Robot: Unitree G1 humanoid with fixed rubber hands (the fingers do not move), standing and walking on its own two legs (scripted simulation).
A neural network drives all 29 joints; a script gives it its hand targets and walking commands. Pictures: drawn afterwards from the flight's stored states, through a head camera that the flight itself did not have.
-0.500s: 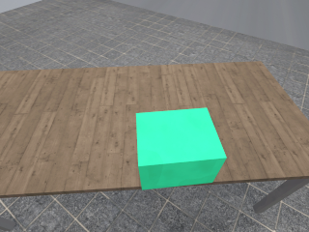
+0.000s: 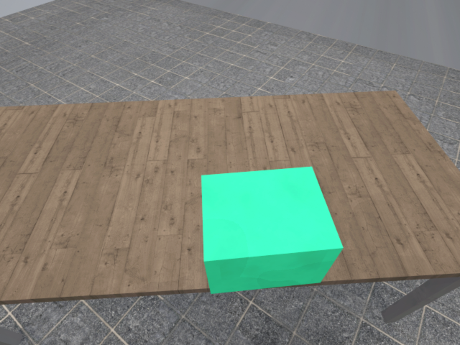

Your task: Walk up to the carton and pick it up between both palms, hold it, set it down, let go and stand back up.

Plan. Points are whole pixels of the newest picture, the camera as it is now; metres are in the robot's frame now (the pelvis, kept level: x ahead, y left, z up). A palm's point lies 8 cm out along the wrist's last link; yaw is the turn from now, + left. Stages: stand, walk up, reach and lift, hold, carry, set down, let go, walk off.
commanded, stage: walk up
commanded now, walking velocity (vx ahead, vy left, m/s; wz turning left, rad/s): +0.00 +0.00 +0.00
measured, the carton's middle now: (261, 229) +0.36 -0.05 -0.06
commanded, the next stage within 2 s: none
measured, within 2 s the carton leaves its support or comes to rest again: neither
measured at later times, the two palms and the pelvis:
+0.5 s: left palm out of the picture -0.01 +0.18 -0.15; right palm out of the picture -0.01 -0.22 -0.16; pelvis +0.02 -0.02 +0.00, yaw +1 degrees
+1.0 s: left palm out of the picture +0.02 +0.17 -0.16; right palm out of the picture +0.02 -0.23 -0.16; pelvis +0.05 -0.03 -0.01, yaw +1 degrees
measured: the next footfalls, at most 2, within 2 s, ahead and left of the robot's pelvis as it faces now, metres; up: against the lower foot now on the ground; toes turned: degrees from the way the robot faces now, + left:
right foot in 1.28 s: +0.12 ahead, -0.13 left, +0.00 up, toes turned -3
left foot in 1.48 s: +0.13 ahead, +0.09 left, +0.00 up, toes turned +4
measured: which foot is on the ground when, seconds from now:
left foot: down 0.00-1.00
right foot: down 0.00-1.00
